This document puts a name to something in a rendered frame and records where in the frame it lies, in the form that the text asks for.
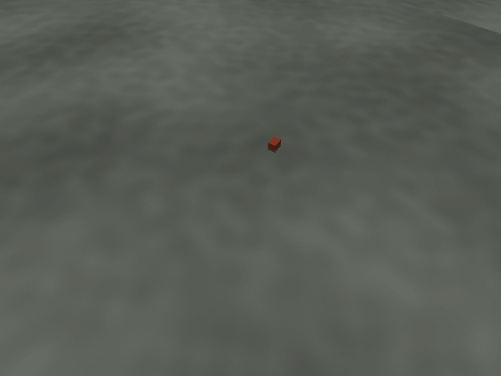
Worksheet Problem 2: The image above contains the small box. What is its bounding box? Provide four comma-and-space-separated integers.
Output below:
268, 136, 281, 150

